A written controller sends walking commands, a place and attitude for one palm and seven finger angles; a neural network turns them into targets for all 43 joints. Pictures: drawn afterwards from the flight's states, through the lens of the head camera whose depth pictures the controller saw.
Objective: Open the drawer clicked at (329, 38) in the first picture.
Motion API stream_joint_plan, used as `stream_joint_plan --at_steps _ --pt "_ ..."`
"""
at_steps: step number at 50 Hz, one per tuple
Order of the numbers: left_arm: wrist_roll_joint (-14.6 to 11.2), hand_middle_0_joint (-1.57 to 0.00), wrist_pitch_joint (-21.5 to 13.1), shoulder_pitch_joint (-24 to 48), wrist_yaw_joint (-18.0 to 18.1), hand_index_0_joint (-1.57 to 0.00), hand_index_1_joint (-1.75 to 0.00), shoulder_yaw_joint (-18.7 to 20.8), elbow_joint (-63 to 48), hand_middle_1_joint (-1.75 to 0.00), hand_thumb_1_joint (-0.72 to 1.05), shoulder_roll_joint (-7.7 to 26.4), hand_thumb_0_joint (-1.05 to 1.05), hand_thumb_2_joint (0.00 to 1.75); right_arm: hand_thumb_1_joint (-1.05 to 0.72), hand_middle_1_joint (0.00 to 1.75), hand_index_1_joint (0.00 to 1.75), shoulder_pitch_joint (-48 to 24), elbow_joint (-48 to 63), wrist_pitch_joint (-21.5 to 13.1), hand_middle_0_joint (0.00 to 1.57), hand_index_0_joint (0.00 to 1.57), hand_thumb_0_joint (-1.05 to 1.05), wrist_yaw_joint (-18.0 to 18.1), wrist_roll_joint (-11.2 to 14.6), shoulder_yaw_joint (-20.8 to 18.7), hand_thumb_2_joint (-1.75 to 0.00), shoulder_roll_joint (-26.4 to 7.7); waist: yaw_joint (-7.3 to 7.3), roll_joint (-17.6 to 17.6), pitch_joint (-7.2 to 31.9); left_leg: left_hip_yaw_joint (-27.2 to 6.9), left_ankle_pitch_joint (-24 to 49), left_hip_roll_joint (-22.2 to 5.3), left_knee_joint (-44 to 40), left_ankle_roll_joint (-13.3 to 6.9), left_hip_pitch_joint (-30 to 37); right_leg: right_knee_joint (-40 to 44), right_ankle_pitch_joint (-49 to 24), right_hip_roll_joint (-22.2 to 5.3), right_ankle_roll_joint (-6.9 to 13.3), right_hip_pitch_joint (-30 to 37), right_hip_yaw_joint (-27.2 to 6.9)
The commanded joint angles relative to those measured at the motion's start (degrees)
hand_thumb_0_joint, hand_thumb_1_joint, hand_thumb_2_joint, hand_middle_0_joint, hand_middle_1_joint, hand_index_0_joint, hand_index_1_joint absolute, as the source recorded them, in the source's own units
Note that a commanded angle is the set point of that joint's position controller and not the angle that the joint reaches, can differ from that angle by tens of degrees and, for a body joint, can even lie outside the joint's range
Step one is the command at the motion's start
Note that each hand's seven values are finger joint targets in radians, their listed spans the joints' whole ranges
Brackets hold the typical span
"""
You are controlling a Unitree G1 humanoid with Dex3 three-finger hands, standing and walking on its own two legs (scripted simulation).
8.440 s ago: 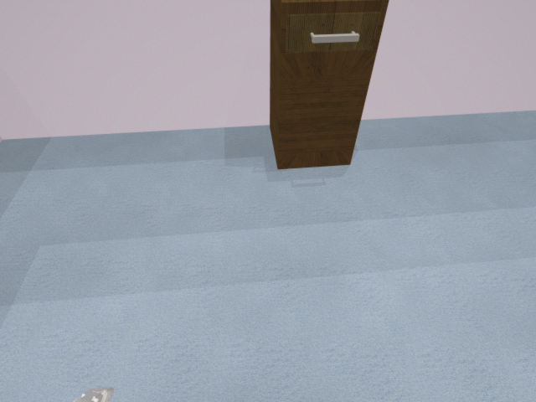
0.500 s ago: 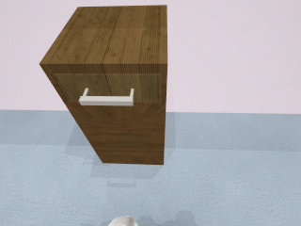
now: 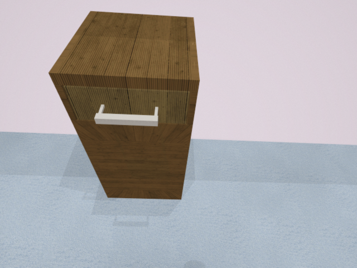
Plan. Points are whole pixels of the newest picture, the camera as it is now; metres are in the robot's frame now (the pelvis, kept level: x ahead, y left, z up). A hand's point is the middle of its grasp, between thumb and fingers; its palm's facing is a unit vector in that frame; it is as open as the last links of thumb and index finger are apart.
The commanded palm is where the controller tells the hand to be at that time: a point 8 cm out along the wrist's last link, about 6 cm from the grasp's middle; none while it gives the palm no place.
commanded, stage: come to a stop and stand still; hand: left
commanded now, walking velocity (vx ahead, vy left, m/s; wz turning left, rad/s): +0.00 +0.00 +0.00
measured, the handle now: (128, 114) +0.56 +0.19 -0.03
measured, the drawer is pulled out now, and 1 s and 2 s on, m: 0.00 0.00 0.00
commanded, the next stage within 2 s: look again from close up in 1.52 s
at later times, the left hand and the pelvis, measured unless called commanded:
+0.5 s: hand out of the picture -0.01 +0.09 -0.18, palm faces +0.08 -0.97 -0.21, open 7.2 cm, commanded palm none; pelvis -0.01 -0.08 -0.01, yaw +2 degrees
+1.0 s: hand out of the picture -0.01 +0.10 -0.18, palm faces +0.09 -0.98 -0.18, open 7.4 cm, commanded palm none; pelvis +0.02 -0.06 -0.01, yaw +2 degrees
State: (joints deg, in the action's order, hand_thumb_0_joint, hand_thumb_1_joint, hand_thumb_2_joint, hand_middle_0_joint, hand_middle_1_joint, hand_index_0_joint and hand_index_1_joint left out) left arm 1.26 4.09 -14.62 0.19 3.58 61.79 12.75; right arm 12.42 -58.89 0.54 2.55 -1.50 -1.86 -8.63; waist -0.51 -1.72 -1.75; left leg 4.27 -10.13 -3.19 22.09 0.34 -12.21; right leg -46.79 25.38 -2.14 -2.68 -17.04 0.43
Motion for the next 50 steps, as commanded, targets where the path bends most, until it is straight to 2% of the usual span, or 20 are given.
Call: stream_joint_plan --at_steps 1,2,3,4,5,6,7,8,10,11,12,13,16,19,24,32,39,42,44,50 --pt "-0.71 -0.20 -2.08 -0.24 0.05 -0.20 -0.30 -0.73 -3.00 -0.30 0.90 0.66 0.00 0.90 -0.90 0.30 0.30 3.67 -0.23 -0.25 0.20 0.20 0.00 -0.06 -0.04 -2.60 -0.90 -11.74 -1.16 13.98 2.54 -12.62 8.84 -12.21 -5.87 -7.84 5.15 12.66 -1.58 0.54 0.84 0.61 2.04" --pt "-0.76 -0.20 -2.45 -2.73 0.14 -0.20 -0.30 -0.82 -2.08 -0.30 0.90 0.57 0.00 0.90 -0.90 0.30 0.30 3.04 -0.36 -0.21 0.20 0.20 0.00 -0.17 0.20 -2.57 -0.90 -11.55 0.07 13.02 3.80 -11.35 7.84 -10.87 -3.89 -6.68 3.98 18.71 -7.13 0.79 0.97 4.52 2.76" --pt "-0.61 -0.20 -2.94 -4.33 0.34 -0.20 -0.30 -0.87 -1.06 -0.30 0.90 1.38 0.00 0.90 -0.90 0.30 0.30 3.15 -0.70 -0.20 0.20 0.20 0.00 -0.36 0.58 -2.45 -0.90 -10.75 0.82 9.84 4.01 -9.63 6.12 -8.70 -1.28 -4.65 0.85 25.62 -13.66 0.73 0.91 9.61 2.93" --pt "-0.37 -0.20 -3.51 -5.09 0.74 -0.20 -0.30 -0.73 -0.60 -0.30 0.90 3.04 0.00 0.90 -0.90 0.30 0.30 3.72 -0.95 -0.30 0.20 0.20 0.00 -0.57 0.98 -2.03 -0.90 -8.34 0.89 4.00 4.11 -6.74 1.89 -5.67 2.38 -2.05 -2.83 29.66 -16.37 -2.84 1.73 13.51 -1.31" --pt "-0.23 -0.20 -4.04 -4.21 1.16 -0.20 -0.30 -0.54 -0.52 -0.30 0.90 5.90 0.00 0.90 -0.90 0.30 0.30 3.69 -0.52 -0.24 0.20 0.20 0.00 -0.76 1.36 -1.16 -0.90 -5.03 0.26 -5.03 3.53 -2.63 -6.06 -1.68 5.48 0.45 -6.68 32.34 -15.73 -10.14 4.51 13.37 -9.20" --pt "-0.47 -0.20 -4.19 -2.13 1.25 -0.20 -0.30 -0.57 -1.14 -0.30 0.90 7.45 0.00 0.90 -0.90 0.30 0.30 2.00 0.17 0.00 0.20 0.20 0.00 -1.11 0.97 -0.47 -0.90 -3.85 0.44 -8.49 0.38 -1.55 -11.64 -0.36 6.63 1.11 -6.21 34.79 -12.93 -13.85 7.08 6.83 -11.25" --pt "-0.39 -0.20 -4.05 -0.55 1.16 -0.20 -0.30 -1.01 -1.53 -0.30 0.90 6.89 0.00 0.90 -0.90 0.30 0.30 1.55 0.02 0.15 0.20 0.20 0.00 -1.40 0.70 -0.46 -0.90 -3.95 0.09 -5.48 -0.70 -2.38 -10.89 -0.44 7.74 0.92 -3.76 34.62 -11.00 -13.29 8.18 3.24 -9.86" --pt "-0.32 -0.20 -4.38 -0.33 1.46 -0.20 -0.30 -0.89 -1.05 -0.30 0.90 5.87 0.00 0.90 -0.90 0.30 0.30 1.88 -0.73 0.68 0.20 0.20 0.00 -1.25 0.29 -0.44 -0.90 -3.49 0.19 -12.93 -1.95 -2.37 -10.49 -0.76 9.09 0.79 -4.19 35.35 -10.88 -10.90 8.15 1.94 -9.98" --pt "-0.72 -0.20 -4.61 0.18 1.63 -0.20 -0.30 -1.74 -0.63 -0.30 0.90 3.12 0.00 0.90 -0.90 0.30 0.30 4.71 -2.89 0.41 0.20 0.20 0.00 -0.91 0.30 -0.20 -0.90 -4.03 -0.63 -9.97 -4.20 -3.27 -5.63 -1.20 8.56 0.69 -3.43 32.25 -21.02 -9.13 8.27 3.48 -7.06" --pt "-0.91 -0.20 -4.80 -0.10 1.72 -0.20 -0.30 -1.94 -0.40 -0.30 0.90 2.55 0.00 0.90 -0.90 0.30 0.30 6.40 -3.87 0.16 0.20 0.20 0.00 -0.79 0.52 -0.01 -0.90 -3.68 -1.04 -7.55 -3.11 -3.31 -2.56 -1.39 6.47 0.70 -2.19 30.22 -25.53 -8.48 7.81 5.03 -5.24" --pt "-1.12 -0.20 -4.85 -0.68 1.82 -0.20 -0.30 -2.03 -0.16 -0.30 0.90 2.10 0.00 0.90 -0.90 0.30 0.30 7.43 -4.76 -0.01 0.20 0.20 0.00 -0.65 0.61 0.11 -0.90 -3.60 -1.03 -5.86 -2.75 -3.33 1.53 -1.72 4.31 0.69 0.03 29.03 -26.32 -7.64 6.98 4.78 -3.98" --pt "-1.19 -0.20 -4.77 -1.20 1.88 -0.20 -0.30 -2.07 -0.09 -0.30 0.90 1.72 0.00 0.90 -0.90 0.30 0.30 8.29 -5.43 -0.17 0.20 0.20 0.00 -0.59 0.71 0.17 -0.90 -3.61 -0.91 -2.83 -2.25 -3.89 5.02 -2.06 3.17 0.55 1.71 28.46 -24.41 -6.33 6.22 4.54 -3.41" --pt "-1.25 -0.20 -4.50 -2.29 2.05 -0.20 -0.30 -2.31 0.14 -0.30 0.90 0.82 0.00 0.90 -0.90 0.30 0.30 8.05 -6.03 0.01 0.20 0.20 0.00 -0.30 0.61 0.47 -0.90 -4.12 -0.27 -2.28 -6.00 -4.09 3.81 -3.13 1.68 0.55 2.77 31.56 -15.43 -4.88 5.16 1.16 -4.04" --pt "-1.20 -0.20 -4.40 -2.61 2.05 -0.20 -0.30 -1.84 0.78 -0.30 0.90 1.87 0.00 0.90 -0.90 0.30 0.30 8.28 -6.69 0.22 0.20 0.20 0.00 -0.27 0.60 0.63 -0.90 -3.23 -0.22 1.43 -6.31 -3.36 4.56 -2.83 1.80 1.09 2.61 31.73 -16.96 -4.77 4.83 2.74 -3.85" --pt "-1.17 -0.20 -4.52 -3.67 2.12 -0.20 -0.30 -1.78 1.00 -0.30 0.90 1.61 0.00 0.90 -0.90 0.30 0.30 8.31 -6.59 0.28 0.20 0.20 0.00 -0.08 0.69 0.65 -0.90 -3.28 -0.09 0.92 -4.62 -3.13 3.03 -2.74 1.85 1.12 3.22 32.66 -15.90 -4.79 4.73 4.25 -4.09" --pt "-1.05 -0.20 -4.98 -6.73 2.37 -0.20 -0.30 -1.94 2.08 -0.30 0.90 0.09 0.00 0.90 -0.90 0.30 0.30 7.71 -6.51 -0.27 0.20 0.20 0.00 0.39 0.84 0.74 -0.90 -2.98 0.22 0.21 -2.37 -3.01 6.85 -2.95 1.90 1.02 4.16 30.17 -28.44 -4.60 4.28 7.56 -2.77" --pt "-0.90 -0.20 -4.95 -7.75 2.46 -0.20 -0.30 -2.08 2.69 -0.30 0.90 -0.56 0.00 0.90 -0.90 0.30 0.30 7.30 -6.39 -0.40 0.20 0.20 0.00 0.50 0.98 0.86 -0.90 -2.96 0.16 0.44 -3.96 -3.17 8.11 -3.30 1.37 0.83 4.87 29.47 -28.63 -4.04 4.41 6.65 -1.88" --pt "-0.91 -0.20 -5.00 -8.08 2.43 -0.20 -0.30 -2.04 2.78 -0.30 0.90 -0.35 0.00 0.90 -0.90 0.30 0.30 7.21 -6.27 -0.68 0.20 0.20 0.00 0.56 0.94 0.88 -0.90 -3.23 0.39 1.55 -2.47 -3.08 10.20 -3.54 1.37 0.68 5.46 28.56 -30.75 -4.11 4.47 8.15 -1.29" --pt "-0.84 -0.20 -4.93 -8.02 2.49 -0.20 -0.30 -2.01 2.66 -0.30 0.90 -0.29 0.00 0.90 -0.90 0.30 0.30 7.10 -6.33 -0.75 0.20 0.20 0.00 0.59 0.97 0.91 -0.90 -3.34 0.45 0.85 -2.49 -3.17 11.20 -3.65 1.40 0.60 5.61 28.12 -31.34 -4.03 4.37 8.45 -1.05" --pt "-0.83 -0.20 -4.79 -7.40 2.42 -0.20 -0.30 -2.02 2.23 -0.30 0.90 0.01 0.00 0.90 -0.90 0.30 0.30 6.99 -6.14 -0.98 0.20 0.20 0.00 0.52 0.95 1.06 -0.90 -3.79 0.60 1.66 -2.86 -3.74 12.43 -3.55 0.69 0.17 5.35 27.86 -29.31 -3.94 4.34 8.91 -0.71"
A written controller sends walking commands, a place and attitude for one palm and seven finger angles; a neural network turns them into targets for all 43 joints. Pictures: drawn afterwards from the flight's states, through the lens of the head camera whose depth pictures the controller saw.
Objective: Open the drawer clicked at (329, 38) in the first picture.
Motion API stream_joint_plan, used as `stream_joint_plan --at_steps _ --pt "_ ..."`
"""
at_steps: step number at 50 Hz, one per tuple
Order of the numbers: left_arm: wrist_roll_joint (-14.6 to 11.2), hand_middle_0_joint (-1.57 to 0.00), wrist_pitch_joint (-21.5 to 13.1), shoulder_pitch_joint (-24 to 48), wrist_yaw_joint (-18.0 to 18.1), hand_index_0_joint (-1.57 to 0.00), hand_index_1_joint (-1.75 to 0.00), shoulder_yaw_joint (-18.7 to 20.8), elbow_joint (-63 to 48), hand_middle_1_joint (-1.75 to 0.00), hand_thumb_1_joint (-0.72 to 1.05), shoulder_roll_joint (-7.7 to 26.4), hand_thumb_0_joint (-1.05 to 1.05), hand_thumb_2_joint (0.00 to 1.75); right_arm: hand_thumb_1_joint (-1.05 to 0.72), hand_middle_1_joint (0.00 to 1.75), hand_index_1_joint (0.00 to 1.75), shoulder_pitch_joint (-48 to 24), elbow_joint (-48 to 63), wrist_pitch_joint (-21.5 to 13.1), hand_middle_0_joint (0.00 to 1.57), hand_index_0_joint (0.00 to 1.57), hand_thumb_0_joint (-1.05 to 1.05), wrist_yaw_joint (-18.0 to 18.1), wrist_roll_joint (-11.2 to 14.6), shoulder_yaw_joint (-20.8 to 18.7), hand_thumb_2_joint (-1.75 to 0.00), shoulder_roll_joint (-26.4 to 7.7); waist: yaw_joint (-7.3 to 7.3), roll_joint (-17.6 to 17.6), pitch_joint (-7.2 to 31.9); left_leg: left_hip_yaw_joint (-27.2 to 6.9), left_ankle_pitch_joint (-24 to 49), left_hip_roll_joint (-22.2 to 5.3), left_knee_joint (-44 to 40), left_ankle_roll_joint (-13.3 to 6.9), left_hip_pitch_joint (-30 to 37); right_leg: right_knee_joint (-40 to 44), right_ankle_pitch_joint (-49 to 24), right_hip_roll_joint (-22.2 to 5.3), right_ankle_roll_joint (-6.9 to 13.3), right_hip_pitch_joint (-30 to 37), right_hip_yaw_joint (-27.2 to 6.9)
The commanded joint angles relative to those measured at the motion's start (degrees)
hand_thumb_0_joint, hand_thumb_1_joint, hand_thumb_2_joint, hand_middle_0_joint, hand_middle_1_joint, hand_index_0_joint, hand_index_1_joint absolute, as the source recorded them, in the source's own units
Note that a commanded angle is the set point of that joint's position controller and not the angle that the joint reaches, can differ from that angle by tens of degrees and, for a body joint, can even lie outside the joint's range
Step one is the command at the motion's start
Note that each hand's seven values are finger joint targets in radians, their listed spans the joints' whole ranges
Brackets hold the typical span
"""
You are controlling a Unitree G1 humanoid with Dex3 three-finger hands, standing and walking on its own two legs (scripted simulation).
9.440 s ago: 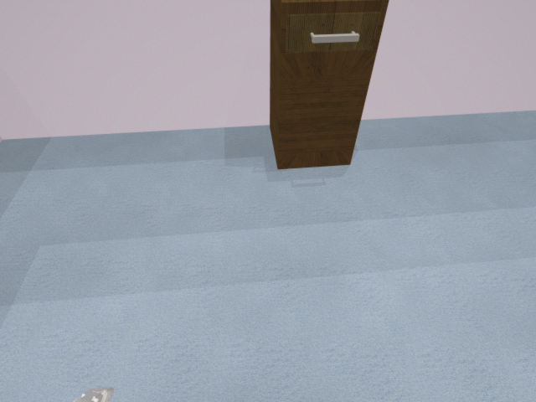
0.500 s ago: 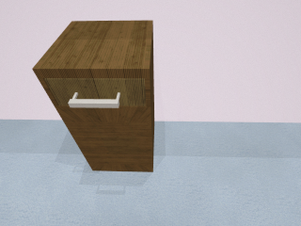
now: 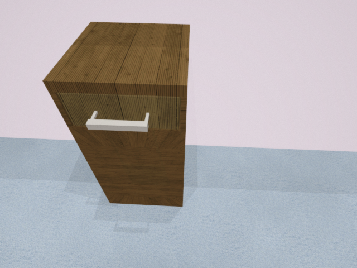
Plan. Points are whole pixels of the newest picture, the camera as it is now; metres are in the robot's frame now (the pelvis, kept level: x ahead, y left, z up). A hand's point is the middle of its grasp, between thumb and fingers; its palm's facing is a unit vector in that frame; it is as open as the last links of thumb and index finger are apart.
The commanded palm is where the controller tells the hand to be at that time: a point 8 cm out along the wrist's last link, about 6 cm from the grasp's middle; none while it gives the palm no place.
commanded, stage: come to a stop and stand still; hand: left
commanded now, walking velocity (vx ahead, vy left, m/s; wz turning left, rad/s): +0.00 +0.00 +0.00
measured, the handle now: (119, 120) +0.55 +0.24 -0.02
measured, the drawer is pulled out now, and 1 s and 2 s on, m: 0.00 0.00 0.00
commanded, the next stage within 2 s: look again from close up in 0.52 s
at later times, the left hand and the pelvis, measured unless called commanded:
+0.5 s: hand out of the picture +0.00 +0.20 -0.17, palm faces +0.04 -0.98 -0.20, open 7.4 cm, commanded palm none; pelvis +0.00 +0.03 +0.00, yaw +0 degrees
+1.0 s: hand out of the picture -0.01 +0.23 -0.18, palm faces +0.01 -0.97 -0.23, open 7.4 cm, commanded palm none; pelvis -0.02 +0.05 -0.01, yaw -1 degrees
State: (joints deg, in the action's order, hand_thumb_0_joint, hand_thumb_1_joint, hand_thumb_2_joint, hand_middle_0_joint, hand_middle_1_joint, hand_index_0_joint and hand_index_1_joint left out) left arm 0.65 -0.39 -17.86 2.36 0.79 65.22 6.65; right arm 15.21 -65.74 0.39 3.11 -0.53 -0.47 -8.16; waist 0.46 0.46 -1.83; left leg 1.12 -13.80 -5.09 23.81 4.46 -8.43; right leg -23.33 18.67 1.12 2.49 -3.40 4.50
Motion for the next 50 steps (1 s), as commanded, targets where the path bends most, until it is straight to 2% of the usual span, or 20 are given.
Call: stream_joint_plan --at_steps 1,7,14,19,27,30,31,32,33,34,35,36,37,38,44,47,49,50 --pt "-0.29 -0.20 -0.28 -4.12 0.21 -0.20 -0.30 0.77 -1.24 -0.30 0.90 6.28 0.00 0.90 -0.90 0.30 0.30 3.96 0.71 -0.89 0.20 0.20 0.00 -0.05 -0.03 -0.27 -0.90 -4.47 -0.20 -0.37 -2.75 -0.70 16.48 -1.62 -1.05 -4.01 1.82 4.29 -22.44 -7.27 -0.88 -4.68 -4.58" --pt "-0.32 -0.20 -0.24 -3.66 0.11 -0.20 -0.30 0.72 -1.56 -0.30 0.90 6.82 0.00 0.90 -0.90 0.30 0.30 4.16 0.85 -1.13 0.20 0.20 0.00 -0.15 -0.01 -0.26 -0.90 -4.99 -0.09 -0.07 -1.71 -0.94 17.64 -1.63 -1.54 -4.35 2.30 4.12 -21.28 -7.37 -1.08 -3.89 -4.41" --pt "-0.28 -0.20 -0.15 -2.89 0.13 -0.20 -0.30 0.66 -1.84 -0.30 0.90 6.99 0.00 0.90 -0.90 0.30 0.30 4.56 0.74 -1.29 0.20 0.20 0.00 -0.29 0.04 -0.23 -0.90 -5.05 -0.11 -0.99 -2.49 -1.44 17.83 -1.59 -2.41 -4.66 1.97 4.21 -19.03 -7.22 -1.36 -3.95 -4.19" --pt "-0.26 -0.20 -0.08 -2.62 0.12 -0.20 -0.30 0.74 -1.85 -0.30 0.90 7.12 0.00 0.90 -0.90 0.30 0.30 4.88 0.67 -1.42 0.20 0.20 0.00 -0.34 0.07 -0.20 -0.90 -5.23 -0.13 0.04 -2.46 -1.64 17.52 -1.49 -2.90 -4.77 1.94 4.34 -16.92 -7.16 -1.59 -3.78 -4.16" --pt "-0.25 -0.20 -0.29 -3.36 0.13 -0.20 -0.30 0.52 -1.53 -0.30 0.90 6.94 0.00 0.90 -0.90 0.30 0.30 4.90 0.79 -1.55 0.20 0.20 0.00 -0.37 0.12 -0.29 -0.90 -5.13 -0.20 -1.01 -2.12 -1.87 17.67 -1.31 -3.02 -5.04 2.53 4.66 -17.65 -7.45 -1.68 -3.90 -4.20" --pt "-0.20 -0.20 -0.26 -3.52 0.16 -0.20 -0.30 0.46 -1.43 -0.30 0.90 6.96 0.00 0.90 -0.90 0.30 0.30 4.78 0.75 -1.51 0.20 0.20 0.00 -0.42 0.18 -0.26 -0.90 -5.05 -0.21 -0.22 -2.79 -1.82 16.66 -1.26 -3.30 -5.05 2.27 5.06 -16.26 -7.45 -1.80 -4.34 -4.21" --pt "1.01 -0.20 -2.92 -6.34 2.33 -0.20 -0.30 0.04 -0.90 -0.30 0.90 7.95 0.00 0.90 -0.90 0.30 0.30 -1.48 5.27 -2.55 0.20 0.20 0.00 -1.48 0.44 -0.35 -0.90 -6.91 1.43 -2.15 -3.85 0.86 21.36 -1.00 11.65 -3.68 -4.40 3.44 -44.55 -10.55 -2.89 -7.25 -8.82" --pt "0.68 -0.20 -3.15 -4.59 2.02 -0.20 -0.30 1.04 -3.55 -0.30 0.90 10.65 0.00 0.90 -0.90 0.30 0.30 2.14 7.26 -2.11 0.20 0.20 0.00 -1.89 0.00 -0.33 -0.90 -3.69 -1.90 -2.40 -1.32 -0.19 3.40 0.99 9.94 -4.81 -6.61 0.00 -48.23 -12.77 -0.56 -3.80 -8.15" --pt "0.20 -0.20 -3.17 -3.23 1.46 -0.20 -0.30 0.80 -3.93 -0.30 0.90 11.35 0.00 0.90 -0.90 0.30 0.30 1.37 7.10 -1.44 0.20 0.20 0.00 -1.97 -0.11 -0.18 -0.90 -3.17 -1.22 -1.30 -0.97 1.09 0.25 1.35 7.17 -5.26 -5.35 -0.81 -45.05 -12.39 0.17 -3.97 -7.88" --pt "0.20 -0.20 -2.82 -1.81 1.21 -0.20 -0.30 0.28 -4.02 -0.30 0.90 10.09 0.00 0.90 -0.90 0.30 0.30 3.57 6.74 -1.44 0.20 0.20 0.00 -1.91 -0.12 -0.11 -0.90 -4.18 -2.28 -1.27 1.29 0.51 3.51 0.94 6.17 -5.45 -3.96 -1.93 -33.54 -10.19 0.38 -5.02 -5.94" --pt "0.08 -0.20 -2.53 -1.70 1.02 -0.20 -0.30 0.13 -4.82 -0.30 0.90 8.59 0.00 0.90 -0.90 0.30 0.30 4.93 6.68 -1.79 0.20 0.20 0.00 -1.88 -0.25 -0.05 -0.90 -5.08 -2.22 0.48 2.60 -1.06 9.76 0.11 5.45 -5.82 -3.21 -3.37 -25.03 -7.93 0.28 -5.41 -4.98" --pt "0.08 -0.20 -2.32 -2.59 0.94 -0.20 -0.30 0.16 -5.18 -0.30 0.90 8.09 0.00 0.90 -0.90 0.30 0.30 5.45 6.73 -2.11 0.20 0.20 0.00 -1.77 -0.33 -0.18 -0.90 -6.25 -1.79 1.34 4.10 -1.73 16.78 -0.99 5.88 -6.24 -2.28 -4.41 -21.37 -6.59 0.02 -4.90 -4.40" --pt "-0.11 -0.20 -2.21 -3.36 0.87 -0.20 -0.30 0.15 -5.10 -0.30 0.90 7.67 0.00 0.90 -0.90 0.30 0.30 5.27 6.75 -2.19 0.20 0.20 0.00 -1.54 -0.34 -0.23 -0.90 -6.93 -1.38 1.06 4.65 -1.70 20.51 -1.60 6.65 -6.34 -1.35 -4.60 -20.39 -6.13 -0.01 -5.07 -4.19" --pt "-0.12 -0.20 -1.83 -3.47 0.81 -0.20 -0.30 0.09 -5.11 -0.30 0.90 7.70 0.00 0.90 -0.90 0.30 0.30 5.34 6.67 -2.16 0.20 0.20 0.00 -1.48 -0.39 -0.20 -0.90 -7.13 -1.17 3.27 4.74 -1.94 21.75 -1.96 6.33 -6.62 -0.81 -4.91 -16.65 -5.90 -0.18 -5.30 -3.74" --pt "0.14 -0.20 -0.32 -2.28 0.08 -0.20 -0.30 -0.09 -5.63 -0.30 0.90 7.90 0.00 0.90 -0.90 0.30 0.30 2.94 7.52 -1.44 0.20 0.20 0.00 -1.61 -0.34 0.09 -0.90 -7.44 -0.42 -0.60 -5.23 -3.31 6.49 -1.14 1.72 -7.15 -7.72 -2.53 -4.06 -5.27 -0.77 -10.04 -4.31" --pt "0.10 -0.20 -0.13 -2.08 -0.15 -0.20 -0.30 -0.12 -5.82 -0.30 0.90 8.46 0.00 0.90 -0.90 0.30 0.30 2.37 7.50 -1.29 0.20 0.20 0.00 -1.73 -0.36 0.15 -0.90 -7.65 -0.31 -1.07 -6.67 -3.32 1.77 -0.57 0.10 -6.96 -8.40 -1.34 -1.09 -5.50 -0.95 -11.38 -4.73" --pt "0.15 -0.20 0.07 -2.17 -0.30 -0.20 -0.30 -0.15 -5.80 -0.30 0.90 8.63 0.00 0.90 -0.90 0.30 0.30 2.69 7.27 -1.31 0.20 0.20 0.00 -1.79 -0.48 0.25 -0.90 -7.81 -0.14 1.69 -6.62 -3.99 -1.49 -0.80 -1.82 -7.20 -8.97 -1.36 0.80 -5.22 -0.97 -11.28 -4.49" --pt "0.16 -0.20 0.09 -2.17 -0.38 -0.20 -0.30 -0.12 -5.94 -0.30 0.90 8.78 0.00 0.90 -0.90 0.30 0.30 2.45 7.26 -1.24 0.20 0.20 0.00 -1.83 -0.46 0.21 -0.90 -7.79 -0.03 1.01 -6.77 -4.12 -2.90 -0.74 -2.16 -7.20 -9.40 -1.22 1.16 -5.22 -0.96 -11.25 -4.50"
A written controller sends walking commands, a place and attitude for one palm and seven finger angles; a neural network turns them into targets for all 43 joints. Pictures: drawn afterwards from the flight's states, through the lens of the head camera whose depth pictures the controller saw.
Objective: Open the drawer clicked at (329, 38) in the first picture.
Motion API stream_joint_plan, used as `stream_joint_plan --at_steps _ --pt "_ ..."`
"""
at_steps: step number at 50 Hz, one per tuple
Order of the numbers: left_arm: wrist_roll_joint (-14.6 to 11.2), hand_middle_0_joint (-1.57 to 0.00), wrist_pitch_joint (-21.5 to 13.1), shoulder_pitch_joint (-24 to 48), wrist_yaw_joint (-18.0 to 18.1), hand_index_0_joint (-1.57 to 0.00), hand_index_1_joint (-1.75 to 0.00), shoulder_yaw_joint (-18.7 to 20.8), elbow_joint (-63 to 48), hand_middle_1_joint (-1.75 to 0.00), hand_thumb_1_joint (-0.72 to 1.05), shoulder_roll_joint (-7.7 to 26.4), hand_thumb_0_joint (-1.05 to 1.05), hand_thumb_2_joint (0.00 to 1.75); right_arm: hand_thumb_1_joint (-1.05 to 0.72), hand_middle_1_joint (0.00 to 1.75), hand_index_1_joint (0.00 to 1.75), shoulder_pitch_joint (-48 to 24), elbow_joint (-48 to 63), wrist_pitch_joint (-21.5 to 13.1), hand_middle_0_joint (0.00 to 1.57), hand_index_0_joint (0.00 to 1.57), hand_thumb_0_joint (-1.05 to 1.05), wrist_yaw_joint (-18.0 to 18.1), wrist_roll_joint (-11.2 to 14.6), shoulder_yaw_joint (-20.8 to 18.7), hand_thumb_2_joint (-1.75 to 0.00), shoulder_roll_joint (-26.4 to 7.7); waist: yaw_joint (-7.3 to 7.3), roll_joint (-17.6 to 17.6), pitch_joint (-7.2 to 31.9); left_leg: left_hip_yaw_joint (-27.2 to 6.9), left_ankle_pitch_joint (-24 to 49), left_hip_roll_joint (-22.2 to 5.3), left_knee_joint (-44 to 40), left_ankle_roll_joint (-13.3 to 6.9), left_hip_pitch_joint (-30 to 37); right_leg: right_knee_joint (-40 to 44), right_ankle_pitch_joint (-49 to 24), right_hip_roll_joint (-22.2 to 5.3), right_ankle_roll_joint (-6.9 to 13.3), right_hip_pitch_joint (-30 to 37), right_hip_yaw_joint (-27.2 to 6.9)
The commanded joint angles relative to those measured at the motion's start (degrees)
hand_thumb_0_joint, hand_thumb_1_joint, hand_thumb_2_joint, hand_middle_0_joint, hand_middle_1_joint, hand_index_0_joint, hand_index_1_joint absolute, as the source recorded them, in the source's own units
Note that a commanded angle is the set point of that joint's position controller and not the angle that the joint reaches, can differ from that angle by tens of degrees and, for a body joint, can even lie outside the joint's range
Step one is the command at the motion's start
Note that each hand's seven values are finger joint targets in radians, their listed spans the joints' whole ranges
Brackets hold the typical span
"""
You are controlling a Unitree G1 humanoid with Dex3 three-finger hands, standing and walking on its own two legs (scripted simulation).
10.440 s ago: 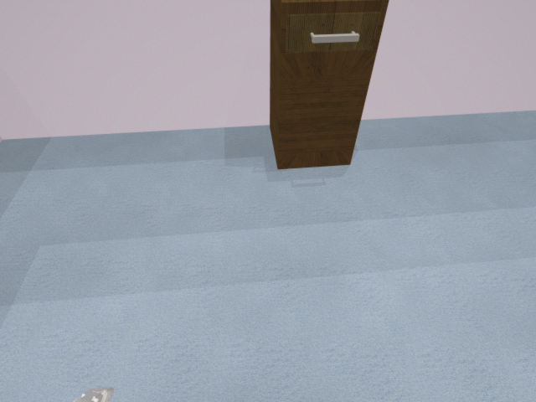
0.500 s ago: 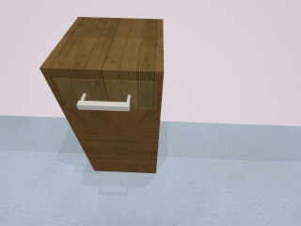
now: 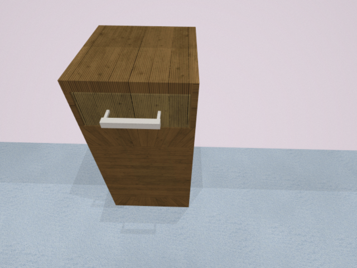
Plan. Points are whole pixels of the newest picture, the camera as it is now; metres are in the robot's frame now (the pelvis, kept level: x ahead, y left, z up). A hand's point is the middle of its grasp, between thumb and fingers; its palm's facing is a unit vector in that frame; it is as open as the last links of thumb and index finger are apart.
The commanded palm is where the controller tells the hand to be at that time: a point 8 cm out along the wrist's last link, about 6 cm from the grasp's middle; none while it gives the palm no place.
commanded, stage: look again from close up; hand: left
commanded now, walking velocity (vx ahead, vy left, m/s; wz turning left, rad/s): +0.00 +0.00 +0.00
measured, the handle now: (132, 118) +0.57 +0.19 -0.02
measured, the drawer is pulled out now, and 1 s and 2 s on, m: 0.00 0.00 0.00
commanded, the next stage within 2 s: shuffle to correct the standing spot in 0.10 s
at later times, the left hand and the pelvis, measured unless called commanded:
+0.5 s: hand out of the picture -0.01 +0.14 -0.18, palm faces +0.06 -0.98 -0.18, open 7.4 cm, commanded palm none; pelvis +0.04 -0.02 -0.01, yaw +1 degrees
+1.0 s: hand out of the picture +0.06 +0.15 -0.16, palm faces +0.05 -0.96 -0.29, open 7.3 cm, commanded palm none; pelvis +0.07 -0.04 +0.00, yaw +0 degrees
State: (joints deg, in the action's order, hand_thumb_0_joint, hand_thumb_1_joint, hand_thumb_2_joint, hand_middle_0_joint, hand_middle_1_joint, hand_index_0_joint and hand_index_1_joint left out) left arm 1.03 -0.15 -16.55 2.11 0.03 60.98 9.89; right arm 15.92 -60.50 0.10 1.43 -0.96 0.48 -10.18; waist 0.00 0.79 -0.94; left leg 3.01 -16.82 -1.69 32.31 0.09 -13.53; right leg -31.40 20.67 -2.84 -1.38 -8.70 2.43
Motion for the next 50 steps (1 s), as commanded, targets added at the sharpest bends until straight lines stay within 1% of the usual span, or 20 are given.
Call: stream_joint_plan --at_steps 1,11,16,20,23,25,26,27,29,30,31,33,34,35,37,38,39,42,45,50 --pt "-0.20 -0.20 -0.14 -3.49 -0.20 -0.20 -0.30 0.69 -1.70 -0.30 0.90 5.56 0.00 0.90 -0.90 0.30 0.30 1.89 2.05 -0.99 0.20 0.20 0.00 -0.16 -0.05 -0.73 -0.90 -5.97 0.36 0.99 -6.67 -6.09 -0.44 -4.16 -11.16 -2.84 -4.15 6.78 -0.84 -1.30 2.94 -5.49 -2.53" --pt "-0.22 -0.20 -0.73 -4.77 -0.53 -0.20 -0.30 0.78 -0.44 -0.30 0.90 5.39 0.00 0.90 -0.90 0.30 0.30 2.95 0.37 -1.56 0.20 0.20 0.00 -0.03 0.10 -0.64 -0.90 -5.57 0.57 -0.50 -0.51 -4.41 5.02 -4.21 -9.08 -2.83 0.83 6.87 -4.01 -2.13 2.94 -3.56 -2.83" --pt "0.36 -0.20 -0.54 -5.84 -1.33 -0.20 -0.30 1.23 0.06 -0.30 0.90 4.86 0.00 0.90 -0.90 0.30 0.30 3.67 0.07 -0.97 0.20 0.20 0.00 -0.46 -0.42 -1.58 -0.90 -5.98 0.28 0.81 -6.08 -5.99 -12.37 -4.74 -10.48 -3.97 -4.06 6.06 9.92 -0.87 4.27 -7.90 -2.70" --pt "0.37 -0.20 -1.18 -7.84 -1.58 -0.20 -0.30 1.78 0.80 -0.30 0.90 5.08 0.00 0.90 -0.90 0.30 0.30 3.99 0.38 -1.52 0.20 0.20 0.00 -0.60 -0.43 -1.59 -0.90 -4.58 0.71 -2.16 -7.87 -3.86 -8.23 -3.37 -5.05 -4.02 -7.28 7.23 9.36 -2.20 5.77 -6.70 -5.24" --pt "0.29 -0.20 -1.74 -12.52 -1.13 -0.20 -0.30 2.69 2.54 -0.30 0.90 6.61 0.00 0.90 -0.90 0.30 0.30 1.56 1.56 -2.25 0.20 0.20 0.00 -0.53 -0.22 -1.10 -0.90 -1.85 2.00 -10.27 -6.53 2.71 -1.99 0.21 6.33 -2.60 -12.39 11.19 -3.03 -7.84 8.48 0.25 -12.19" --pt "0.33 -0.20 -1.97 -12.28 -0.55 -0.20 -0.30 2.66 2.81 -0.30 0.90 6.04 0.00 0.90 -0.90 0.30 0.30 0.49 1.61 -2.51 0.20 0.20 0.00 -0.21 -0.14 -0.61 -0.90 -1.19 1.70 -10.49 -6.29 2.71 -2.22 -0.47 6.03 -1.93 -11.30 8.38 -28.71 -9.64 9.23 2.26 -10.83" --pt "0.38 -0.20 -1.90 -10.67 -0.26 -0.20 -0.30 2.41 2.48 -0.30 0.90 5.38 0.00 0.90 -0.90 0.30 0.30 2.09 0.62 -2.60 0.20 0.20 0.00 0.11 0.19 -0.49 -0.90 -1.02 0.42 -7.76 -4.78 2.05 4.34 -1.20 1.21 -1.77 -6.25 4.37 -39.32 -7.89 7.85 1.87 -6.78" --pt "0.24 -0.20 -1.75 -9.72 0.02 -0.20 -0.30 1.98 2.12 -0.30 0.90 4.51 0.00 0.90 -0.90 0.30 0.30 5.30 -1.16 -2.83 0.20 0.20 0.00 0.41 0.36 -0.42 -0.90 -1.89 -0.79 -2.32 -1.73 0.64 22.17 -2.41 -1.89 -2.08 1.28 -1.14 -43.72 -4.58 5.27 0.28 -2.36" --pt "-0.70 -0.20 -1.80 -7.75 0.91 -0.20 -0.30 1.58 0.58 -0.30 0.90 3.30 0.00 0.90 -0.90 0.30 0.30 10.79 -3.35 -2.76 0.20 0.20 0.00 1.49 0.52 -1.35 -0.90 -5.50 -1.90 9.33 2.55 -4.31 61.07 -8.80 0.30 -5.27 13.29 -6.87 -26.88 -0.88 1.86 -6.59 1.54" --pt "-1.00 -0.20 -1.58 -7.10 1.20 -0.20 -0.30 1.91 -0.13 -0.30 0.90 3.39 0.00 0.90 -0.90 0.30 0.30 10.54 -3.45 -2.31 0.20 0.20 0.00 1.89 0.83 -1.85 -0.90 -6.46 -1.47 12.84 2.40 -5.51 72.63 -11.11 -0.26 -6.50 16.49 -7.38 -13.21 0.14 1.39 -9.64 1.93" --pt "-1.07 -0.20 -1.26 -6.41 1.30 -0.20 -0.30 2.24 -0.81 -0.30 0.90 3.60 0.00 0.90 -0.90 0.30 0.30 9.17 -3.26 -1.80 0.20 0.20 0.00 1.91 0.95 -2.24 -0.90 -6.91 -1.04 13.19 1.76 -6.22 75.91 -12.75 -1.04 -7.22 17.63 -6.71 -1.45 0.60 1.59 -12.05 1.65" --pt "-0.76 -0.20 -0.75 -5.22 1.14 -0.20 -0.30 2.37 -1.46 -0.30 0.90 3.22 0.00 0.90 -0.90 0.30 0.30 6.20 -1.42 -1.22 0.20 0.20 0.00 1.93 0.69 -2.64 -0.90 -6.86 -0.51 10.29 -1.21 -5.21 71.20 -12.07 -1.80 -7.18 15.73 -2.21 0.45 0.57 1.32 -12.03 1.89" --pt "-0.54 -0.20 -0.72 -5.85 1.00 -0.20 -0.30 2.57 -1.29 -0.30 0.90 3.12 0.00 0.90 -0.90 0.30 0.30 4.57 -0.71 -1.05 0.20 0.20 0.00 1.99 0.58 -2.88 -0.90 -7.07 0.18 8.61 -1.37 -3.89 66.35 -10.78 -0.85 -6.30 14.69 0.62 -5.51 0.11 1.07 -10.42 2.08" --pt "-0.24 -0.20 -0.86 -7.57 0.98 -0.20 -0.30 3.03 -1.02 -0.30 0.90 3.98 0.00 0.90 -0.90 0.30 0.30 3.52 0.27 -0.80 0.20 0.20 0.00 1.99 0.54 -3.24 -0.90 -6.95 0.82 5.51 0.38 -2.09 59.46 -8.84 1.56 -4.87 12.03 1.93 -20.49 -0.99 1.06 -6.33 1.48" --pt "0.34 -0.20 -1.15 -10.92 1.28 -0.20 -0.30 4.18 -0.38 -0.30 0.90 7.73 0.00 0.90 -0.90 0.30 0.30 1.61 2.55 -0.38 0.20 0.20 0.00 1.76 0.46 -3.61 -0.90 -5.27 2.17 -5.79 2.33 2.82 30.35 -3.02 7.65 -1.38 -1.90 -1.70 -60.13 -7.80 2.40 5.33 -3.74" --pt "0.57 -0.20 -1.20 -13.71 1.47 -0.20 -0.30 4.40 0.28 -0.30 0.90 8.79 0.00 0.90 -0.90 0.30 0.30 -1.41 4.07 -0.07 0.20 0.20 0.00 1.53 0.36 -3.42 -0.90 -3.63 4.18 -13.90 1.92 3.80 2.41 1.16 12.61 0.10 -12.67 -2.10 -78.52 -12.06 5.54 13.33 -7.02" --pt "1.00 -0.20 -1.01 -16.35 1.74 -0.20 -0.30 4.21 1.02 -0.30 0.90 8.93 0.00 0.90 -0.90 0.30 0.30 -4.61 5.22 -0.02 0.20 0.20 0.00 1.24 0.50 -3.49 -0.90 -2.66 6.09 -17.12 2.21 2.38 -16.82 2.80 19.76 0.11 -19.59 -1.13 -88.54 -16.86 8.80 17.72 -10.16" --pt "1.43 -0.20 -0.59 -13.45 1.83 -0.20 -0.30 3.63 -1.84 -0.30 0.90 7.30 0.00 0.90 -0.90 0.30 0.30 -9.20 6.70 0.46 0.20 0.20 0.00 0.52 0.50 -3.65 -0.90 -2.45 5.47 -12.15 -0.08 -1.77 -14.71 2.85 29.72 -0.18 -24.24 1.20 -73.10 -14.95 10.39 14.74 -8.04" --pt "1.07 -0.20 -0.46 -8.58 1.58 -0.20 -0.30 3.46 -5.05 -0.30 0.90 7.39 0.00 0.90 -0.90 0.30 0.30 -9.08 7.14 1.24 0.20 0.20 0.00 -0.66 0.42 -3.23 -0.90 -1.66 3.06 -10.88 -0.84 0.11 -6.84 2.66 26.61 0.41 -20.71 4.61 -60.97 -12.32 9.37 8.06 -5.08" --pt "0.88 -0.20 -0.78 -3.56 1.40 -0.20 -0.30 4.22 -8.20 -0.30 0.90 10.21 0.00 0.90 -0.90 0.30 0.30 -5.55 8.43 0.55 0.20 0.20 0.00 -0.69 0.53 -3.06 -0.90 -3.21 -0.30 -12.15 2.17 3.36 0.26 4.56 7.05 -0.48 -8.91 -0.92 -60.44 -11.34 9.73 5.21 -3.62"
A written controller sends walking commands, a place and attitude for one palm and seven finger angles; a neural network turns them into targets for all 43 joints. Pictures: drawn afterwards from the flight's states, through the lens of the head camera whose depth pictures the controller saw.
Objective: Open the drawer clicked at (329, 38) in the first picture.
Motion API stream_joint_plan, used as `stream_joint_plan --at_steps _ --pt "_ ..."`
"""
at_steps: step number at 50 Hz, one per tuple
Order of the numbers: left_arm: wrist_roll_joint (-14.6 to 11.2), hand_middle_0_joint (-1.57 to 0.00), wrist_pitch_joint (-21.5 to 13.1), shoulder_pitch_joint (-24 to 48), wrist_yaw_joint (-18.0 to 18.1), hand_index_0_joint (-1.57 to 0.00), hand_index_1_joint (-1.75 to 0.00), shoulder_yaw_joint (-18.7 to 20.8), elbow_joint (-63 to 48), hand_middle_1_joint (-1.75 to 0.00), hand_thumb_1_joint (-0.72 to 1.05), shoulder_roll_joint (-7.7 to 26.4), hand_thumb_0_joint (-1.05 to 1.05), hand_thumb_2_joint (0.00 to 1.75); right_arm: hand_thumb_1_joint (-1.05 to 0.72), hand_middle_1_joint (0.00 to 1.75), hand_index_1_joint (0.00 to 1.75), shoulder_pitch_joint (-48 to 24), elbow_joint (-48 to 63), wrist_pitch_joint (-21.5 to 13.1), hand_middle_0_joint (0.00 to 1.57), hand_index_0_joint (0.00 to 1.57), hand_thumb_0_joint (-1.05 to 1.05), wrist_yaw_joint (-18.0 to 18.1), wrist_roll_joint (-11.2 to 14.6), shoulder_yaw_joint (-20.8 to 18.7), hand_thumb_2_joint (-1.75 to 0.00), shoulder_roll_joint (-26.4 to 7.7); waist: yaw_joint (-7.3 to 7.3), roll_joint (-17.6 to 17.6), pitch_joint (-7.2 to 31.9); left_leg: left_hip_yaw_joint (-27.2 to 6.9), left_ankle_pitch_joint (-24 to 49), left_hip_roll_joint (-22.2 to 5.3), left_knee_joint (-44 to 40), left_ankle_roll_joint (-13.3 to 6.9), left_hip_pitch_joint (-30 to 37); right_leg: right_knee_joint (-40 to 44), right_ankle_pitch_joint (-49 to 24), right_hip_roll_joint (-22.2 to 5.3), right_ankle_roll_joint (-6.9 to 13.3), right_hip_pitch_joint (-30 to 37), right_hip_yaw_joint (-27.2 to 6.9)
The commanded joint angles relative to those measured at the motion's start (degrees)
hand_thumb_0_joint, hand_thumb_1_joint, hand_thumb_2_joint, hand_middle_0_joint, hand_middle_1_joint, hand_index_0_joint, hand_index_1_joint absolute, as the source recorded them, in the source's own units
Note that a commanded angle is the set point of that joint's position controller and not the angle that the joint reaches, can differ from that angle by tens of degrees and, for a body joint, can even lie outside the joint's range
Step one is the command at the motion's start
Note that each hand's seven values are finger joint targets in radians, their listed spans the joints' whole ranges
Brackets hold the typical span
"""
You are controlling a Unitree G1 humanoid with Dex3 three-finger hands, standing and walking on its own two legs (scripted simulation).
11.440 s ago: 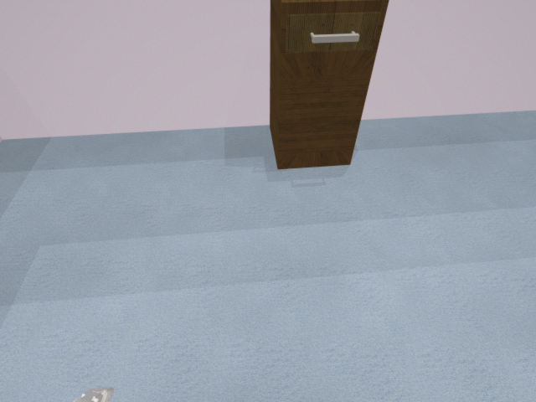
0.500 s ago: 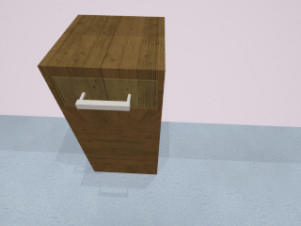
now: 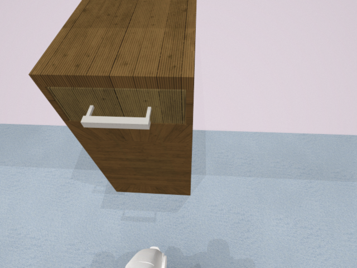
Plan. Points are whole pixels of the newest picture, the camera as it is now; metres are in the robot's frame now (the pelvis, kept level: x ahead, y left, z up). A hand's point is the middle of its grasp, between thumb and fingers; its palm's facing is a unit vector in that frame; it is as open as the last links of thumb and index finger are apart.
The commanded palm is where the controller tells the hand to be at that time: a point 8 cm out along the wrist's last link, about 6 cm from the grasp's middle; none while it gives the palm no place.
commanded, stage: come to a stop and stand still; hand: left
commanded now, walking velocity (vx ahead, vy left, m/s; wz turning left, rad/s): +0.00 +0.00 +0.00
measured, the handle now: (118, 116) +0.50 +0.23 -0.02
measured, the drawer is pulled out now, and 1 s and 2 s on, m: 0.00 0.00 0.00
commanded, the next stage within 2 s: none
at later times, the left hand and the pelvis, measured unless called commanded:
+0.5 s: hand out of the picture +0.08 +0.22 -0.16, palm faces +0.01 -0.96 -0.26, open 7.4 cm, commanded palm none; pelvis +0.01 +0.03 +0.00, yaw -1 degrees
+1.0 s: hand out of the picture -0.05 +0.18 -0.16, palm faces +0.02 -0.98 -0.18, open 7.4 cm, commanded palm none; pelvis -0.01 +0.01 +0.01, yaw -1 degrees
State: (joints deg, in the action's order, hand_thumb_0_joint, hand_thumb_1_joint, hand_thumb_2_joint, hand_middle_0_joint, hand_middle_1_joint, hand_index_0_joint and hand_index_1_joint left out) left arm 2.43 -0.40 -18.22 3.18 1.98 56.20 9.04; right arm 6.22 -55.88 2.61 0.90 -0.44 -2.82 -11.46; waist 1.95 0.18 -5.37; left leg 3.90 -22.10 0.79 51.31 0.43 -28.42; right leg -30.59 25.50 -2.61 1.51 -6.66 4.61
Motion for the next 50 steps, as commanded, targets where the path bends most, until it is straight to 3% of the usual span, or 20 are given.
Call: stream_joint_plan --at_steps 1,2,3,4,5,6,7,8,9,10,11,12,14,16,17,21,27,33,44,50 --pt "-0.91 -0.20 -0.54 -1.34 0.29 -0.20 -0.30 2.24 -3.62 -0.30 0.90 11.10 0.00 0.90 -0.90 0.30 0.30 9.10 2.52 -2.38 0.20 0.20 0.00 0.16 -0.16 0.15 -0.90 -2.58 -4.34 -10.24 8.86 2.12 12.46 2.38 -18.28 -1.46 13.45 -6.06 -62.09 -10.45 5.65 1.24 -5.48" --pt "-1.44 -0.20 -0.38 -1.13 0.18 -0.20 -0.30 2.07 -3.63 -0.30 0.90 10.86 0.00 0.90 -0.90 0.30 0.30 14.64 0.98 -2.80 0.20 0.20 0.00 0.26 -0.52 -0.12 -0.90 -3.98 -6.40 -7.57 11.95 0.84 24.20 0.14 -22.58 -2.65 22.83 -13.05 -52.06 -8.49 4.12 -2.62 -4.47" --pt "-1.58 -0.20 -1.21 -1.48 -0.03 -0.20 -0.30 0.48 -8.32 -0.30 0.90 14.66 0.00 0.90 -0.90 0.30 0.30 14.56 7.00 -3.21 0.20 0.20 0.00 -0.17 -1.87 -1.15 -0.90 -11.32 -6.56 8.58 10.87 -13.19 36.03 -8.17 -23.85 -5.97 32.23 -17.88 -18.34 -1.32 0.75 -13.19 -4.62" --pt "-1.79 -0.20 -0.30 -2.12 0.41 -0.20 -0.30 1.15 -9.97 -0.30 0.90 9.06 0.00 0.90 -0.90 0.30 0.30 10.59 9.33 -3.63 0.20 0.20 0.00 0.74 -1.51 -2.47 -0.90 -12.11 -4.27 15.43 16.74 -19.44 43.76 -15.87 -22.95 -10.82 26.20 -22.98 6.48 1.51 -0.20 -18.94 -4.10" --pt "-1.40 -0.20 0.63 -4.51 0.05 -0.20 -0.30 0.84 -8.90 -0.30 0.90 7.36 0.00 0.90 -0.90 0.30 0.30 7.05 10.54 -2.28 0.20 0.20 0.00 0.46 -1.71 -2.09 -0.90 -9.99 -2.92 13.67 13.71 -17.10 28.57 -15.99 -25.76 -12.33 20.02 -20.47 9.74 0.24 0.53 -16.44 -4.36" --pt "-1.24 -0.20 0.62 -5.26 -0.14 -0.20 -0.30 0.13 -8.37 -0.30 0.90 6.74 0.00 0.90 -0.90 0.30 0.30 4.44 11.65 -1.80 0.20 0.20 0.00 0.59 -1.67 -1.47 -0.90 -8.56 -1.21 9.44 7.41 -15.51 24.14 -13.20 -25.39 -11.29 12.95 -15.98 7.64 0.47 0.25 -14.80 -3.16" --pt "-0.63 -0.20 1.12 -7.49 -0.12 -0.20 -0.30 0.10 -6.68 -0.30 0.90 7.14 0.00 0.90 -0.90 0.30 0.30 2.89 12.25 -2.01 0.20 0.20 0.00 0.58 -1.50 -1.28 -0.90 -7.87 -0.31 12.67 5.20 -16.23 14.15 -12.38 -26.38 -9.79 8.03 -12.99 6.03 0.85 0.23 -13.46 -2.94" --pt "-0.33 -0.20 1.14 -9.69 -0.28 -0.20 -0.30 0.18 -5.85 -0.30 0.90 7.94 0.00 0.90 -0.90 0.30 0.30 2.07 12.78 -1.66 0.20 0.20 0.00 0.45 -1.52 -0.71 -0.90 -7.70 0.45 10.62 3.75 -14.70 8.67 -10.99 -25.15 -8.79 4.54 -8.39 1.30 1.32 0.60 -10.54 -2.89" --pt "-0.12 -0.20 0.71 -10.79 -0.41 -0.20 -0.30 0.30 -5.76 -0.30 0.90 8.38 0.00 0.90 -0.90 0.30 0.30 2.16 13.40 -1.60 0.20 0.20 0.00 0.44 -1.18 -0.52 -0.90 -6.64 1.14 4.66 3.78 -12.00 8.90 -7.92 -20.88 -6.82 4.38 -0.72 -5.07 0.53 0.73 -9.69 -4.76" --pt "0.10 -0.20 0.33 -8.41 -0.51 -0.20 -0.30 0.43 -6.44 -0.30 0.90 9.69 0.00 0.90 -0.90 0.30 0.30 4.16 13.50 -1.64 0.20 0.20 0.00 0.32 -0.70 -0.58 -0.90 -4.79 -0.68 -4.03 4.44 -7.40 7.78 -3.98 -16.75 -4.23 5.49 2.79 -8.67 -3.20 2.83 -11.58 -11.50" --pt "-0.18 -0.20 0.06 -4.98 -0.69 -0.20 -0.30 0.22 -7.80 -0.30 0.90 10.71 0.00 0.90 -0.90 0.30 0.30 5.93 13.31 -1.63 0.20 0.20 0.00 0.12 -0.58 -0.36 -0.90 -3.39 -2.50 -7.63 5.63 -4.31 4.33 -1.72 -14.07 -2.73 7.79 5.58 -10.46 -8.14 5.10 -13.94 -16.87" --pt "-0.48 -0.20 -0.31 -0.59 -0.50 -0.20 -0.30 0.22 -9.06 -0.30 0.90 11.50 0.00 0.90 -0.90 0.30 0.30 6.26 12.92 -1.81 0.20 0.20 0.00 0.07 -0.84 -0.43 -0.90 -3.36 -3.63 -11.32 3.45 -3.53 5.70 -1.12 -13.26 -2.63 9.09 4.88 -17.50 -9.19 6.34 -15.48 -17.53" --pt "-0.69 -0.20 -0.07 0.00 -0.20 -0.20 -0.30 0.02 -9.81 -0.30 0.90 10.15 0.00 0.90 -0.90 0.30 0.30 9.41 10.89 -2.66 0.20 0.20 0.00 0.07 -1.03 -0.26 -0.90 -3.80 -3.76 -5.47 6.42 -4.70 19.83 -3.37 -18.38 -3.44 14.62 -1.04 -25.04 -4.91 3.60 -12.98 -11.15" --pt "-1.22 -0.20 0.40 -3.79 0.20 -0.20 -0.30 -0.08 -8.82 -0.30 0.90 9.27 0.00 0.90 -0.90 0.30 0.30 10.75 9.42 -3.45 0.20 0.20 0.00 0.39 -0.96 -0.38 -0.90 -6.05 -2.27 3.08 9.92 -9.16 33.95 -7.90 -20.61 -5.75 18.83 -3.83 -17.27 -0.92 0.46 -10.73 -6.31" --pt "-1.41 -0.20 0.62 -4.61 0.25 -0.20 -0.30 -0.18 -8.19 -0.30 0.90 8.88 0.00 0.90 -0.90 0.30 0.30 10.23 9.07 -3.52 0.20 0.20 0.00 0.57 -0.90 -0.31 -0.90 -6.66 -1.50 4.51 9.26 -10.68 33.63 -9.14 -22.46 -6.61 18.00 -3.17 -12.14 -0.03 -0.16 -9.80 -5.20" --pt "-1.39 -0.20 0.91 -3.95 -0.21 -0.20 -0.30 -0.45 -7.04 -0.30 0.90 8.44 0.00 0.90 -0.90 0.30 0.30 9.44 7.85 -3.59 0.20 0.20 0.00 0.62 -0.83 0.10 -0.90 -6.40 -1.11 1.32 5.24 -10.00 22.06 -8.03 -26.31 -5.64 13.87 1.52 -11.03 -0.50 0.17 -7.71 -6.08" --pt "-1.40 -0.20 1.04 -2.98 -0.72 -0.20 -0.30 -0.60 -5.44 -0.30 0.90 7.85 0.00 0.90 -0.90 0.30 0.30 10.63 4.72 -3.62 0.20 0.20 0.00 0.45 -0.80 0.48 -0.90 -5.87 -1.36 1.02 3.88 -9.90 9.24 -7.54 -31.90 -4.57 13.97 4.54 -9.52 -1.35 0.18 -7.24 -6.29" --pt "-1.33 -0.20 0.66 -3.41 -0.79 -0.20 -0.30 -0.98 -2.75 -0.30 0.90 7.39 0.00 0.90 -0.90 0.30 0.30 12.02 1.48 -3.59 0.20 0.20 0.00 0.34 -0.50 0.86 -0.90 -5.44 -1.73 -0.96 3.88 -9.24 7.81 -7.15 -33.38 -4.00 15.54 7.39 -10.20 -2.15 0.21 -6.64 -7.22" --pt "-1.46 -0.20 0.10 -6.45 -0.59 -0.20 -0.30 -1.92 2.94 -0.30 0.90 4.77 0.00 0.90 -0.90 0.30 0.30 13.84 -3.70 -2.94 0.20 0.20 0.00 0.47 -0.15 1.45 -0.90 -3.68 -2.36 0.28 -0.81 -8.48 4.62 -6.81 -34.67 -3.10 16.45 11.36 -7.05 -2.32 0.32 -10.38 -8.47" --pt "-1.46 -0.20 -0.13 -8.57 -0.50 -0.20 -0.30 -2.04 4.88 -0.30 0.90 3.25 0.00 0.90 -0.90 0.30 0.30 14.54 -5.06 -2.77 0.20 0.20 0.00 0.59 -0.15 1.46 -0.90 -2.82 -2.37 0.25 -0.63 -8.57 3.89 -6.81 -34.80 -2.87 16.81 11.89 -5.62 -2.17 0.43 -11.41 -8.73"
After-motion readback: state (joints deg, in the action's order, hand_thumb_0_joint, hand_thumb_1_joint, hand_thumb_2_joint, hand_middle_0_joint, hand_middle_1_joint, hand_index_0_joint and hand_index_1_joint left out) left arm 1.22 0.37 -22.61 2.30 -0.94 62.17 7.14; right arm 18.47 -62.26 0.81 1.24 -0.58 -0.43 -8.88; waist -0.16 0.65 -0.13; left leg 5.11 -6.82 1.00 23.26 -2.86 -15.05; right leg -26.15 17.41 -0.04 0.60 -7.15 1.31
